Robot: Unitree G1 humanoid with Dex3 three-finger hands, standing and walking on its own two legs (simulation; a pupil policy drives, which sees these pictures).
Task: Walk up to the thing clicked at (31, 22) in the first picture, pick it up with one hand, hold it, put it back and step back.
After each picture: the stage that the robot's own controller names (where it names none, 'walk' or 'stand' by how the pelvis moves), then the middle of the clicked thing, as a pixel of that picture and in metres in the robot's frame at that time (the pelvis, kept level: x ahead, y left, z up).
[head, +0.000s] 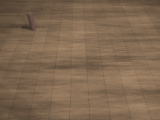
stand; (31, 21) +1.83 +0.62 -0.65
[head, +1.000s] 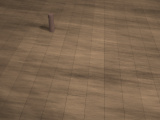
walk; (51, 22) +1.75 +0.30 -0.63
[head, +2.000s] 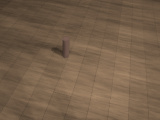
walk; (65, 47) +1.21 +0.11 -0.65
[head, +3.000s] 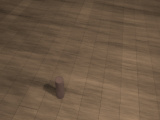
walk; (59, 88) +0.76 +0.15 -0.65
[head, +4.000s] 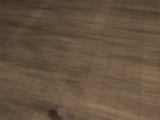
walk; (64, 118) +0.50 +0.19 -0.63
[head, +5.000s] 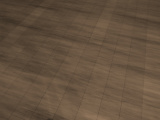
stand; out of the picture +0.40 +0.13 -0.64
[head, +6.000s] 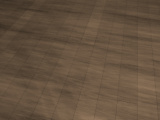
stand; out of the picture +0.38 +0.15 -0.65
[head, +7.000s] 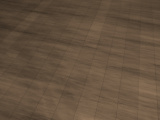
stand; out of the picture +0.39 +0.15 -0.66
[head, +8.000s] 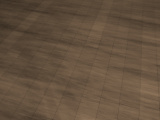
stand; out of the picture +0.38 +0.15 -0.66
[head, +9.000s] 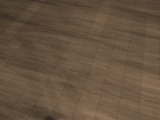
go down; out of the picture +0.39 +0.14 -0.65
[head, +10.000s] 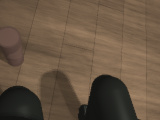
go down; (12, 50) +0.48 +0.19 -0.22
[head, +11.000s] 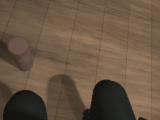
close in; (22, 56) +0.48 +0.17 -0.25
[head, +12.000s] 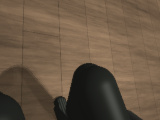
close in; out of the picture +0.46 +0.23 -0.17
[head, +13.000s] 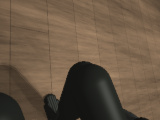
lift; out of the picture +0.46 +0.24 -0.17
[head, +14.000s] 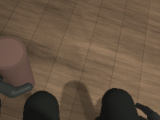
lift; (18, 72) +0.35 +0.20 -0.01
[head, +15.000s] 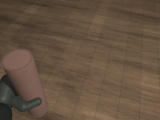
hold; (30, 88) +0.31 +0.16 +0.09
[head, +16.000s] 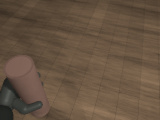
hold; (31, 91) +0.31 +0.16 +0.06
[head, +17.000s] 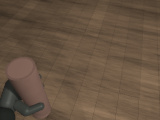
hold; (33, 92) +0.31 +0.16 +0.06
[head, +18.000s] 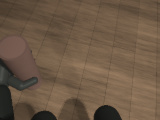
crouch; (25, 68) +0.40 +0.16 -0.02
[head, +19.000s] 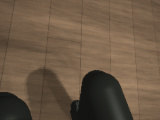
lower; out of the picture +0.50 +0.22 -0.08
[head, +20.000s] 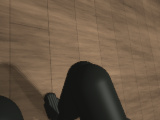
lower; out of the picture +0.46 +0.26 -0.17
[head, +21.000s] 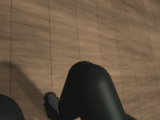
lower; out of the picture +0.47 +0.25 -0.18
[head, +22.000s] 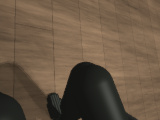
lower; out of the picture +0.46 +0.25 -0.17
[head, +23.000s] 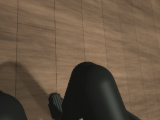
lower; out of the picture +0.46 +0.25 -0.17
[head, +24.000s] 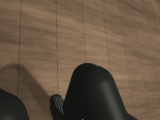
open; out of the picture +0.46 +0.23 -0.18
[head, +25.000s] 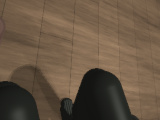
stand; out of the picture +0.46 +0.21 -0.19
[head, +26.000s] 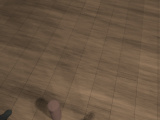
stand; (55, 111) +0.41 +0.13 -0.53
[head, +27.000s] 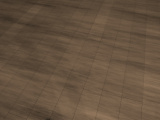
stand; out of the picture +0.40 +0.13 -0.60
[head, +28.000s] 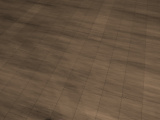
stand; out of the picture +0.40 +0.13 -0.60
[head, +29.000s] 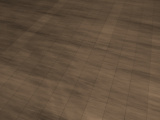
stand; out of the picture +0.41 +0.11 -0.66
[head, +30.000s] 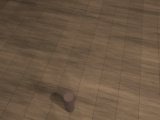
walk; (69, 102) +0.49 +0.07 -0.63
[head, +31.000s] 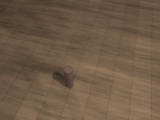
walk; (69, 77) +0.73 +0.09 -0.63
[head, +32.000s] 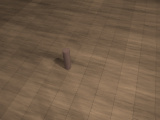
stand; (67, 59) +1.08 +0.18 -0.63
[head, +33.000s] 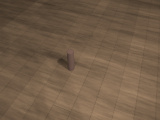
stand; (70, 60) +1.09 +0.10 -0.65
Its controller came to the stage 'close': yes
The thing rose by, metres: 0.69
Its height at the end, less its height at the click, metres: +0.00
